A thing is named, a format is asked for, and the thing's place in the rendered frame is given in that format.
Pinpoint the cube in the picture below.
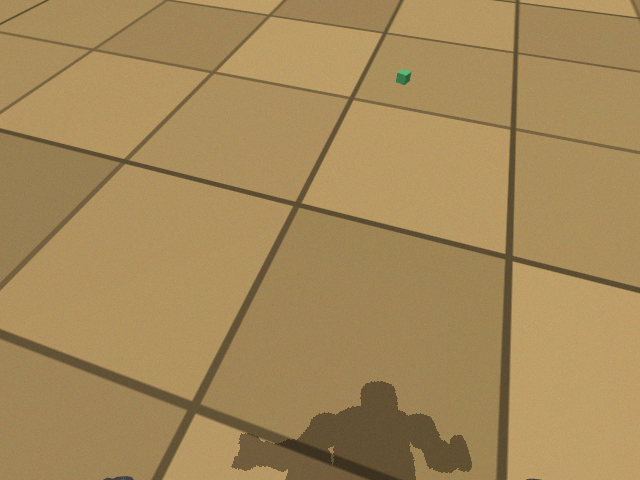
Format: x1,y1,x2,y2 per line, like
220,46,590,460
396,69,411,85

